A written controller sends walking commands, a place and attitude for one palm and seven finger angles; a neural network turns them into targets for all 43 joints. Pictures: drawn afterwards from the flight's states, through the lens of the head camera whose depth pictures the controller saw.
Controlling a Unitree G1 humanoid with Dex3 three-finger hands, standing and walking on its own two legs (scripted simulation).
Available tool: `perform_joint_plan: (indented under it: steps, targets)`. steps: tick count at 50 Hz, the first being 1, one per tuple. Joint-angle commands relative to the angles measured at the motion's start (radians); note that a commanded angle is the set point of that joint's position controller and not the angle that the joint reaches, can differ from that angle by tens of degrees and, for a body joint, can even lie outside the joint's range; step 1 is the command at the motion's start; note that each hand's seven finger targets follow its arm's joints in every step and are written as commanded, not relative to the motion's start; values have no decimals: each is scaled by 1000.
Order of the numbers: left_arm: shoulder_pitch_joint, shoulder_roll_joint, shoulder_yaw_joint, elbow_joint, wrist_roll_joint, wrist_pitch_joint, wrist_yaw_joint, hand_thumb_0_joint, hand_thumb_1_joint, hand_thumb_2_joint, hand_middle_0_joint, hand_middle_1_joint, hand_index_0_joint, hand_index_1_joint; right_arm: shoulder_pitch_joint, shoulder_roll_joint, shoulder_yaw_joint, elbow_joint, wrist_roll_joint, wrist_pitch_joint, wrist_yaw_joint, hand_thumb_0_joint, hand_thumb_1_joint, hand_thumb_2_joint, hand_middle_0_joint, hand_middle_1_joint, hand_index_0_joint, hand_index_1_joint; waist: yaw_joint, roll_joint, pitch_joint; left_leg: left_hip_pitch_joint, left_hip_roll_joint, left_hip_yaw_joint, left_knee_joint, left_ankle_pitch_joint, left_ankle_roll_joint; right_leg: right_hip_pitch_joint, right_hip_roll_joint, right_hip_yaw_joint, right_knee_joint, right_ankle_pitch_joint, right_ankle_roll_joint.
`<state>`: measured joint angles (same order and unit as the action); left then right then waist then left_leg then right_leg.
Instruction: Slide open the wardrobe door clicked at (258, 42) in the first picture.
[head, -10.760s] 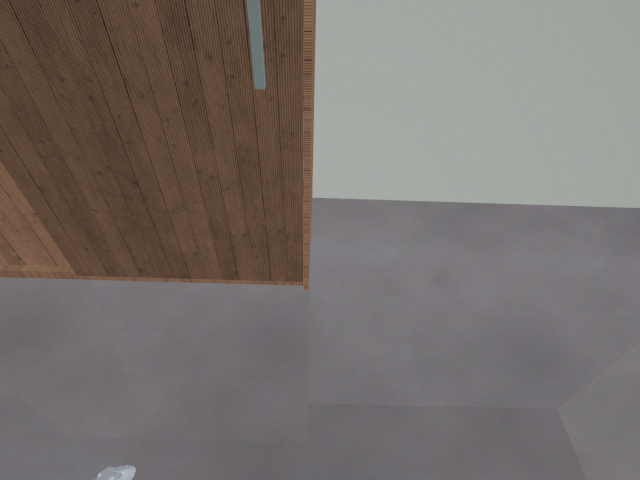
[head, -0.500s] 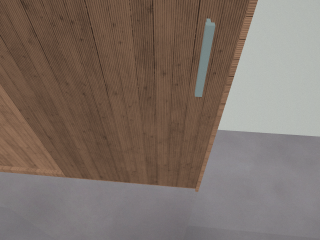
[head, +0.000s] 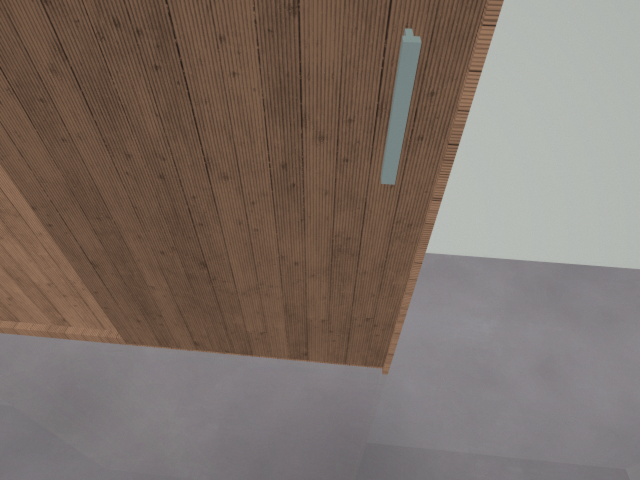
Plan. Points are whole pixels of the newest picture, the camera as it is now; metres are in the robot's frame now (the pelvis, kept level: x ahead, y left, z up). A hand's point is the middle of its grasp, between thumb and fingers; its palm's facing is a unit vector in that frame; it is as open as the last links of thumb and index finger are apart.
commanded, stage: look again from close up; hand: right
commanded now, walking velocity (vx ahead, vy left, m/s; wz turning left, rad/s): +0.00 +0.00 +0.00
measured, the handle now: (397, 112) +0.60 -0.08 +0.19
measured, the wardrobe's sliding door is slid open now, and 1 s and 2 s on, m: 0.00 0.00 0.00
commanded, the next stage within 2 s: shuffle to correct the standing spot in 1.04 s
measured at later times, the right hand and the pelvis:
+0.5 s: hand out of the picture -0.03 -0.13 -0.18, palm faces +0.04 +0.99 -0.15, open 7.4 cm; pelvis +0.00 +0.01 +0.00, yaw +0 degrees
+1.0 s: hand out of the picture +0.01 -0.15 -0.18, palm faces +0.02 +0.98 -0.17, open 7.4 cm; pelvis +0.02 +0.01 +0.00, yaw +0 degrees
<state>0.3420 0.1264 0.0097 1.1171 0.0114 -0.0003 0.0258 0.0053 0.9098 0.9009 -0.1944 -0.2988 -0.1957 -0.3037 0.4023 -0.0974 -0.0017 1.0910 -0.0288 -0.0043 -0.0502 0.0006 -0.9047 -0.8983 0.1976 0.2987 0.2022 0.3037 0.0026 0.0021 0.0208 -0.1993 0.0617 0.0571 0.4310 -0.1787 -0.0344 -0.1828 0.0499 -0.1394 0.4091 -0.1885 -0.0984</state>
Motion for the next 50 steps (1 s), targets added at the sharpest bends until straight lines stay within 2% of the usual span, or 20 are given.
perform_joint_plan:
  steps: [1,11,16,22,27,28,34,39,42,50]
  targets:
    - [58,100,22,-33,-1,-9,0,0,900,900,-200,-300,-200,-300,94,-65,-12,-20,1,-10,-4,0,-900,-900,200,300,200,300,-4,-4,137,-40,38,-60,-55,-70,44,-145,-181,227,-202,-272,52]
    - [57,91,24,-38,1,-7,-4,0,900,900,-200,-300,-200,-300,87,-73,-16,-29,1,-16,-2,0,-900,-900,200,300,200,300,3,23,110,-74,45,-85,-77,-119,52,-129,-167,205,-154,-239,52]
    - [59,88,22,-36,2,-8,-4,0,900,900,-200,-300,-200,-300,77,-78,-16,-33,2,-17,-1,0,-900,-900,200,300,200,300,3,15,103,-79,43,-93,-79,-129,55,-132,-164,203,-143,-232,52]
    - [53,88,20,-36,0,-13,-4,0,900,900,-200,-300,-200,-300,74,-83,-16,-36,2,-20,-1,0,-900,-900,200,300,200,300,-1,-4,90,-58,46,-85,-76,-78,57,-126,-168,201,-137,-194,51]
    - [51,90,19,-31,-1,-15,-4,0,900,900,-200,-300,-200,-300,57,-93,-15,-37,3,-23,-1,0,-900,-900,200,300,200,300,2,26,84,-54,53,-90,-84,-67,58,-108,-164,189,-119,-148,53]
    - [48,90,18,-31,0,-15,-4,0,900,900,-200,-300,-200,-300,52,-92,-14,-37,5,-24,-1,0,-900,-900,200,300,200,300,3,13,84,-57,56,-92,-89,-74,59,-104,-162,187,-117,-142,54]
    - [37,100,18,-30,0,-18,-3,0,900,900,-200,-300,-200,-300,34,-102,-16,-38,4,-22,0,0,-900,-900,200,300,200,300,0,-9,82,-32,51,-81,-78,-41,57,-110,-169,195,-135,-146,55]
    - [24,112,18,-32,1,-18,-3,0,900,900,-200,-300,-200,-300,20,-108,-17,-38,5,-21,2,0,-900,-900,200,300,200,300,-1,4,88,-32,50,-78,-80,-44,56,-105,-172,199,-146,-154,56]
    - [21,121,18,-33,0,-21,-2,0,900,900,-200,-300,-200,-300,15,-116,-17,-39,4,-22,2,0,-900,-900,200,300,200,300,-2,0,63,-11,53,-74,-76,-6,56,-84,-176,199,-142,-112,54]
    - [-6,139,16,-28,-1,-25,-2,0,900,900,-200,-300,-200,-300,-14,-138,-16,-35,7,-25,4,0,-900,-900,200,300,200,300,1,8,54,-1,61,-77,-87,16,55,-44,-173,186,-134,-39,57]
